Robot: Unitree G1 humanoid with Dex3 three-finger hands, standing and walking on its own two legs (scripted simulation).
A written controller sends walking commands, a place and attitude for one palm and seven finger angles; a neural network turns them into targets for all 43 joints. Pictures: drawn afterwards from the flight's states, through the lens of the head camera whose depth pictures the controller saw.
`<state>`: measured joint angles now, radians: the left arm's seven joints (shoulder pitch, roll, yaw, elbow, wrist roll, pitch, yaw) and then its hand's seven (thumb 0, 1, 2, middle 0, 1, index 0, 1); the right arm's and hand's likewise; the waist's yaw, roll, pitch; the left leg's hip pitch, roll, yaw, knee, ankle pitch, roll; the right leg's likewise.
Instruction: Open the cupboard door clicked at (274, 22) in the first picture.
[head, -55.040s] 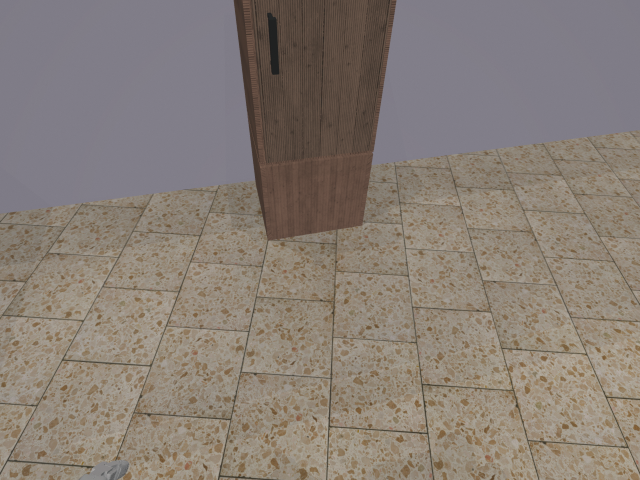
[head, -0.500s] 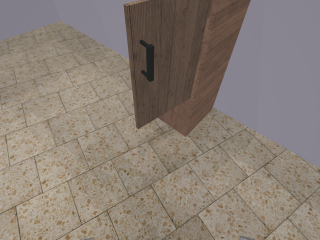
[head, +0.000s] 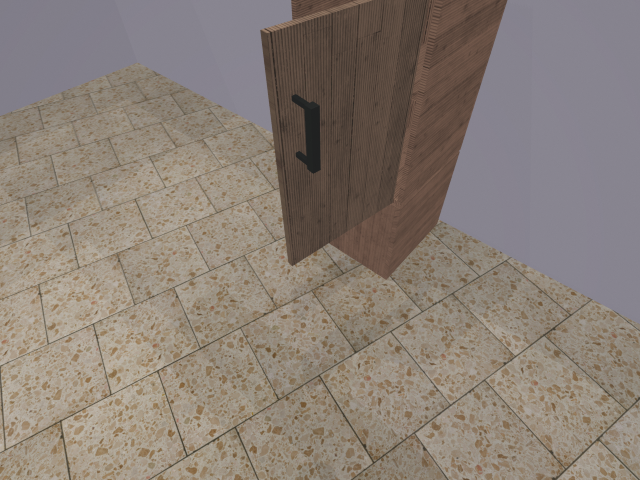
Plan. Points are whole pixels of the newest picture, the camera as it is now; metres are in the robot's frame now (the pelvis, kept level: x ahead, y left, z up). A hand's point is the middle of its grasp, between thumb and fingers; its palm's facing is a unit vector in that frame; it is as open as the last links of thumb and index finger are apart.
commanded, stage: let the arm hang, fingers relaxed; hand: left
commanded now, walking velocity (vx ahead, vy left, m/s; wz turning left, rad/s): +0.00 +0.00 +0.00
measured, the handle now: (306, 134) +0.69 +0.07 +0.05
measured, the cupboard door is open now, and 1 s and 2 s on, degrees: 80 80 80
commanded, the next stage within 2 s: look to check the result in 0.30 s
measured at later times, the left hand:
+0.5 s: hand out of the picture +0.09 +0.23 -0.15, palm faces -0.03 -0.94 -0.33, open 7.3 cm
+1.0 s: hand out of the picture +0.11 +0.23 -0.15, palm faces -0.03 -0.94 -0.34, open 7.3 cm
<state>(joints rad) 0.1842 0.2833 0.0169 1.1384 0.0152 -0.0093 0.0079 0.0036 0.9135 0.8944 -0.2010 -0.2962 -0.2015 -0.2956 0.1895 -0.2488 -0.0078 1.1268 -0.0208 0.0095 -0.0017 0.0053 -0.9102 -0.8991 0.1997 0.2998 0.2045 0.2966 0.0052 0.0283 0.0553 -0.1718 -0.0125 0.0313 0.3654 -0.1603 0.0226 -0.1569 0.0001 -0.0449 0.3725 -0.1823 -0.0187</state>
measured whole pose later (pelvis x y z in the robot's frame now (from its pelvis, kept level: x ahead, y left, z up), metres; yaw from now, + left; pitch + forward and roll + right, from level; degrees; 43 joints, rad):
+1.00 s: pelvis +0.03 -0.02 +0.00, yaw -1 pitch -1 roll +0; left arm 0.10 0.32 0.01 1.14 0.01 -0.03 0.00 0.00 0.91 0.89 -0.20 -0.30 -0.20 -0.30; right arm 0.09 -0.33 -0.01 1.13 -0.02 0.00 0.00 0.00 -0.91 -0.90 0.20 0.30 0.21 0.30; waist 0.00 0.02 0.05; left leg -0.09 0.01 0.04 0.28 -0.16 -0.01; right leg -0.09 0.03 -0.04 0.29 -0.19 -0.04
